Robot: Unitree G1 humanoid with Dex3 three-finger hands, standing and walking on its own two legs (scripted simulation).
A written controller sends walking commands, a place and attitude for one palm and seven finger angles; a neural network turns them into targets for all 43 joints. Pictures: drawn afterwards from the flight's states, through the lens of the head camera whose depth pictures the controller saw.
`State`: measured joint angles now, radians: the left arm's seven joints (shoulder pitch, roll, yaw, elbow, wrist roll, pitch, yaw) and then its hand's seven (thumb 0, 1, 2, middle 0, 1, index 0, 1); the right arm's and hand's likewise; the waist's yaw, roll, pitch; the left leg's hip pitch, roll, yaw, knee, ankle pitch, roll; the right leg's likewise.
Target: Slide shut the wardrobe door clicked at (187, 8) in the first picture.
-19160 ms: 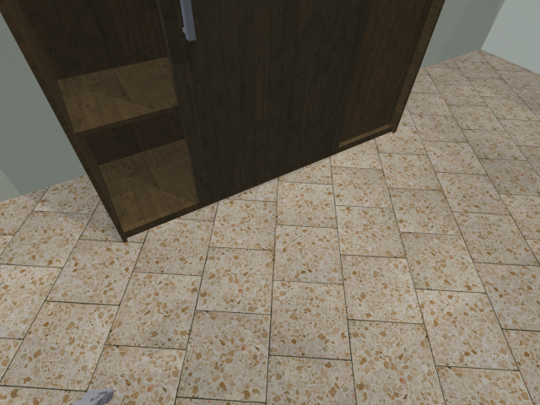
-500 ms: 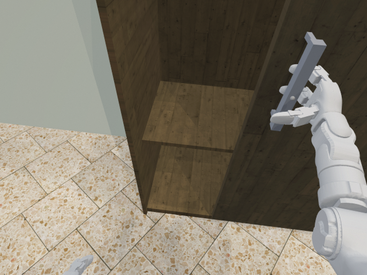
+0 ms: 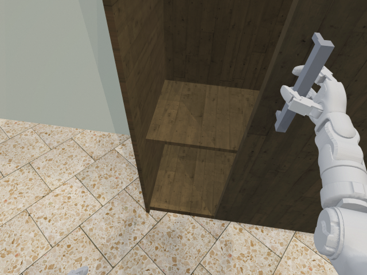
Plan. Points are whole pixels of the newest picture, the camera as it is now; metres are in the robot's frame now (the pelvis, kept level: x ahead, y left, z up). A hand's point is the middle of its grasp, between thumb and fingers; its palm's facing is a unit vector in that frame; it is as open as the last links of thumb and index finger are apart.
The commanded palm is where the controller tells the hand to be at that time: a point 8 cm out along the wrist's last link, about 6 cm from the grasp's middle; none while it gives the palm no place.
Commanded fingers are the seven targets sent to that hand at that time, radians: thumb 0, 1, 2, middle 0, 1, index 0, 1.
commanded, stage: grip the handle and tug to test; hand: right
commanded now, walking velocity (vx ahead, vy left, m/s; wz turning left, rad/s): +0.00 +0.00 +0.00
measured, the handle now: (296, 87) +0.51 -0.18 +0.18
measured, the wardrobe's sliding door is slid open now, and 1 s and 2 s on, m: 0.36 0.36 0.29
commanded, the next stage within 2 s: tug the door sideways, standing still in 0.84 s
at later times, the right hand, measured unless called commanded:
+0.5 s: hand (294, 97) +0.46 -0.16 +0.19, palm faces +0.00 +1.00 +0.00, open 5.9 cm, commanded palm +0.43 -0.22 +0.18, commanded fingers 0.00 -0.90 -0.90 0.45 1.40 0.45 1.40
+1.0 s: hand (293, 98) +0.46 -0.16 +0.19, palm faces +0.00 +1.00 +0.00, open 5.9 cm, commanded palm +0.43 -0.21 +0.18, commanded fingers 0.00 -0.90 -0.90 0.45 1.40 0.45 1.40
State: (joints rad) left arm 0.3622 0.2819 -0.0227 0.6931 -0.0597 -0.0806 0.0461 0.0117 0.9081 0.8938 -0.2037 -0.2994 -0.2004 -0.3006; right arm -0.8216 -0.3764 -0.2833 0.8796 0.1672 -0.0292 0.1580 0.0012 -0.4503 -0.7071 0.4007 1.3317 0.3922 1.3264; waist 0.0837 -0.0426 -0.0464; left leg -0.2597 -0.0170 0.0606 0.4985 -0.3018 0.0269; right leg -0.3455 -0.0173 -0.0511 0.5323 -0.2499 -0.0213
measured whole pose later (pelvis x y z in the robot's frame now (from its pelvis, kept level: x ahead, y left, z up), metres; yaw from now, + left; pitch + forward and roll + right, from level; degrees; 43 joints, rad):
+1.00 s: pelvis +0.02 +0.00 +0.00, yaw +1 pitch +4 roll +0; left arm 0.33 0.27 -0.02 0.62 -0.07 -0.04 0.05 0.01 0.91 0.89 -0.20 -0.30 -0.20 -0.30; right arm -0.65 -0.35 -0.29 0.60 0.20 0.10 0.15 0.00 -0.71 -0.78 0.35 1.39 0.34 1.39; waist 0.08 -0.05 -0.06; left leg -0.21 -0.02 0.03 0.46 -0.31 0.03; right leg -0.29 -0.02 -0.07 0.50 -0.27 -0.02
